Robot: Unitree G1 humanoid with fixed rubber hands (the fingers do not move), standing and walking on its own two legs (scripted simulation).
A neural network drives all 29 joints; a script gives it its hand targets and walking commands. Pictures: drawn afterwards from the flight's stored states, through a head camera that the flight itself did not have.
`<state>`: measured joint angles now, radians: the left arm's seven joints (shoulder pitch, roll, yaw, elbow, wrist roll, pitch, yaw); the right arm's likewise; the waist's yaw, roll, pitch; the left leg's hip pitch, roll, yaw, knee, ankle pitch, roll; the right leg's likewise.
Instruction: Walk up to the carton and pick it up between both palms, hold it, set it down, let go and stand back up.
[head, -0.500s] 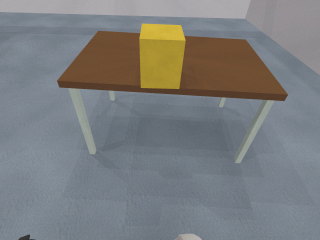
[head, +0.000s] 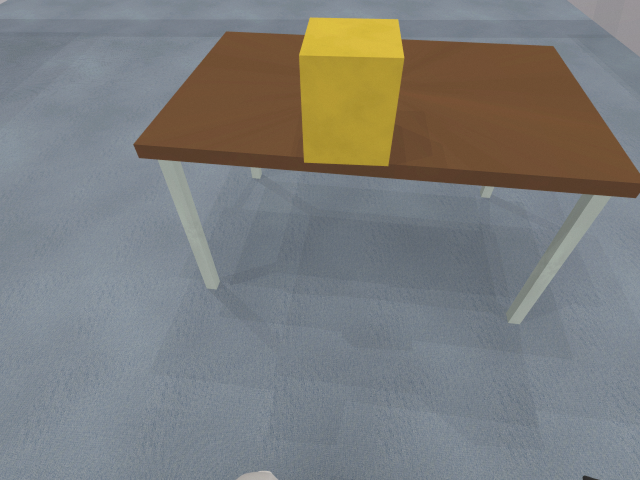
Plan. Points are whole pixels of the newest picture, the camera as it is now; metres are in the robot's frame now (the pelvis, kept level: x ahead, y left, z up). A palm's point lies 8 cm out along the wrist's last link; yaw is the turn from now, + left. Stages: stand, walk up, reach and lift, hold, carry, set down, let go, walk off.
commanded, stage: walk up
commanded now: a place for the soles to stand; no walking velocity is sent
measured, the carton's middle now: (349, 93) +0.91 -0.03 +0.04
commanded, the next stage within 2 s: none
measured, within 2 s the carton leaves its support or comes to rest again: neither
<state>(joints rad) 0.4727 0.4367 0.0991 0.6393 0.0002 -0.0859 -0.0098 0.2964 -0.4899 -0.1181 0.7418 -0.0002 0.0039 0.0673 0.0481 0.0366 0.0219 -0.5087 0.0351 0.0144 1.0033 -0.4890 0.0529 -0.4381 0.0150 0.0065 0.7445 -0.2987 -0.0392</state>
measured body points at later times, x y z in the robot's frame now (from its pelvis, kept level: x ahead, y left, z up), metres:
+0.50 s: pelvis +0.12 +0.03 +0.00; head +0.14 +0.03 +0.45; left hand +0.30 +0.34 -0.07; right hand +0.15 -0.31 -0.09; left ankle +0.07 +0.13 -0.71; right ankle +0.19 -0.09 -0.71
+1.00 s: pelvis +0.21 +0.05 -0.02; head +0.27 +0.07 +0.43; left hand +0.31 +0.37 -0.12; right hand +0.36 -0.26 -0.10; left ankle +0.24 +0.15 -0.71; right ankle +0.19 -0.09 -0.69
